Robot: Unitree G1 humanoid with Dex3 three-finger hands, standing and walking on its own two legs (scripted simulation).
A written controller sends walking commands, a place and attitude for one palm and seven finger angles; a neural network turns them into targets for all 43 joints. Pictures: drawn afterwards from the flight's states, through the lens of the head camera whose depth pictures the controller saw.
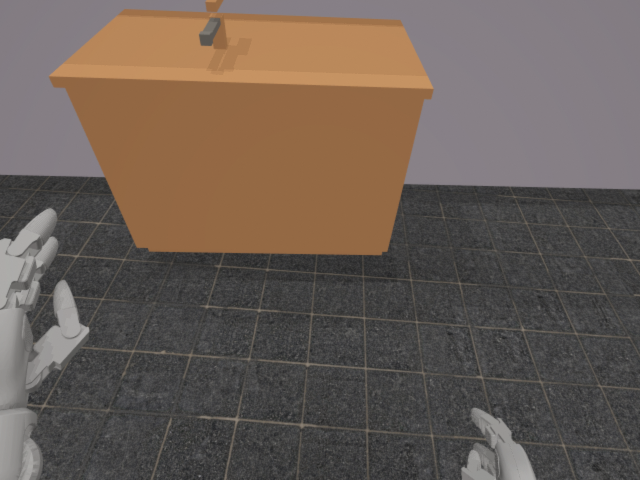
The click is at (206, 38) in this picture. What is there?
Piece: tap's lever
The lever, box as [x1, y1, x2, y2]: [199, 31, 212, 45]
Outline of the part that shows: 201,31 199,33 201,45 211,45 211,32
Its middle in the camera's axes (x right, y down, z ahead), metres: -0.31 -0.53 +1.02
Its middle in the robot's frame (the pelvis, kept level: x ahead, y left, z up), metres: +1.11 +0.38 +0.10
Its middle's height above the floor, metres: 0.87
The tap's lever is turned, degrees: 0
